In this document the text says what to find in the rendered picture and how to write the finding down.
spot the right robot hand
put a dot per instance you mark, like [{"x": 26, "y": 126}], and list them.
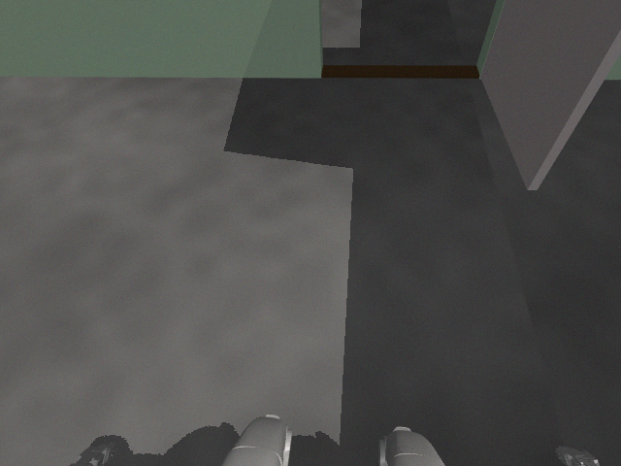
[{"x": 574, "y": 457}]

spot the left robot hand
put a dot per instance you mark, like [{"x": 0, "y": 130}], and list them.
[{"x": 96, "y": 456}]

